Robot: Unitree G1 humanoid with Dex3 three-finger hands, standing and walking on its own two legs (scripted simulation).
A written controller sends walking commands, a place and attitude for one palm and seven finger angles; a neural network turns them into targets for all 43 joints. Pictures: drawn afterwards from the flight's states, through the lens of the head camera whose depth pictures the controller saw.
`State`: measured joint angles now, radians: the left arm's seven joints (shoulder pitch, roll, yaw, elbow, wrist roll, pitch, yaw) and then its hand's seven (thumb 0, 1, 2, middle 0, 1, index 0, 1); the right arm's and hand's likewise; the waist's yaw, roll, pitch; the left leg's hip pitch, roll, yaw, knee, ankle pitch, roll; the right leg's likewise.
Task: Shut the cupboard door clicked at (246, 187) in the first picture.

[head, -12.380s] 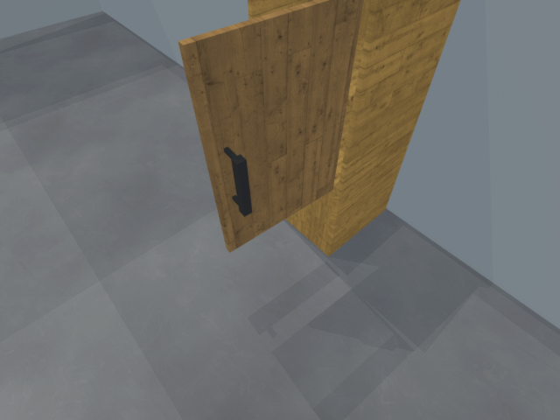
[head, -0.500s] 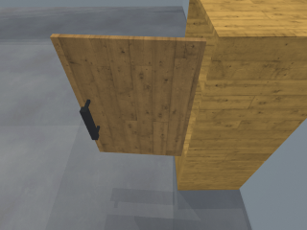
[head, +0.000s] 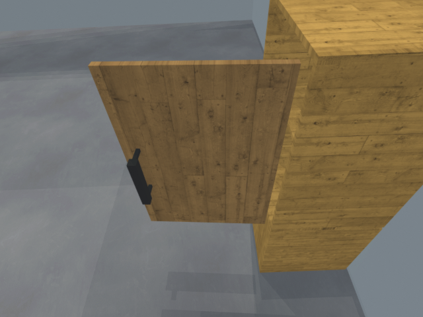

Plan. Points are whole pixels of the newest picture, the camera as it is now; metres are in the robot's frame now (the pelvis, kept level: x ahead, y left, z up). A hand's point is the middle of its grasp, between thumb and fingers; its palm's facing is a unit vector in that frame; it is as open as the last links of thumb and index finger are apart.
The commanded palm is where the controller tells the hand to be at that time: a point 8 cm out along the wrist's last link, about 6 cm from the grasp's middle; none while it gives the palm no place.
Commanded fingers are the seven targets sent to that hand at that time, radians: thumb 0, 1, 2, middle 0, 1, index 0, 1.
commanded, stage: look again from close up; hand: left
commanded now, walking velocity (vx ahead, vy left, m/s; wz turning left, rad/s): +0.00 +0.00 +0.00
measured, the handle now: (142, 177) +0.47 +0.23 -0.06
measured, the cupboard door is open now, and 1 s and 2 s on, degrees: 86 86 86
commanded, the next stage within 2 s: raise the hand and make a fist in 0.16 s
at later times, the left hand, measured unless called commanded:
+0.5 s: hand (139, 264) +0.22 +0.16 -0.01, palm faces +0.19 -0.98 -0.06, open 7.0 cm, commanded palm +0.10 +0.21 -0.07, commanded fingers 0.00 0.90 0.90 -0.42 -0.54 -0.42 -0.54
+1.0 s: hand (146, 312) +0.16 +0.14 -0.07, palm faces -0.16 -0.99 +0.00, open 4.6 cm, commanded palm +0.11 +0.22 -0.06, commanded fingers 0.00 0.90 0.90 -0.88 -1.04 -0.88 -1.04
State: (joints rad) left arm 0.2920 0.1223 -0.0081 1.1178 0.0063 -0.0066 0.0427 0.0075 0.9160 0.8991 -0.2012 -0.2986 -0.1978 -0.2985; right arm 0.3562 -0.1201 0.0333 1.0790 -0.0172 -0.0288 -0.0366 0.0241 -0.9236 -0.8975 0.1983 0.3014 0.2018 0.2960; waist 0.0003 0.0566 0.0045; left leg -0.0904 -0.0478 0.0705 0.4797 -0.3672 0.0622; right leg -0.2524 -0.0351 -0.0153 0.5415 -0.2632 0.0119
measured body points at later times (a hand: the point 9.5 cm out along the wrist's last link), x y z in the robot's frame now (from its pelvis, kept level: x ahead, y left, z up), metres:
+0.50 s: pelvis -0.01 -0.02 -0.02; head +0.00 -0.03 +0.43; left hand +0.20 +0.21 +0.00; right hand +0.12 -0.28 -0.12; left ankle -0.06 +0.07 -0.73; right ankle +0.02 -0.13 -0.73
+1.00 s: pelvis -0.08 -0.04 -0.11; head +0.00 -0.02 +0.33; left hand +0.16 +0.20 -0.07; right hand +0.12 -0.23 -0.19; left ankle -0.07 +0.08 -0.73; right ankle +0.02 -0.13 -0.73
